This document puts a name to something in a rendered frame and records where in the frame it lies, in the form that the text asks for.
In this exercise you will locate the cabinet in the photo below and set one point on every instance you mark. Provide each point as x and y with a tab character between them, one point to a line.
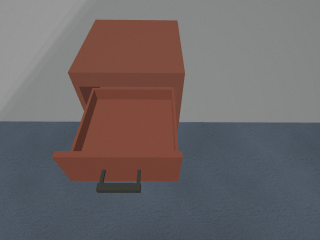
130	54

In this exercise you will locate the handle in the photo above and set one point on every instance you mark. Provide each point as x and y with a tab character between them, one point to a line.
118	187

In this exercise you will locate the drawer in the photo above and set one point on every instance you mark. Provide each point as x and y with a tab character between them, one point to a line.
124	130

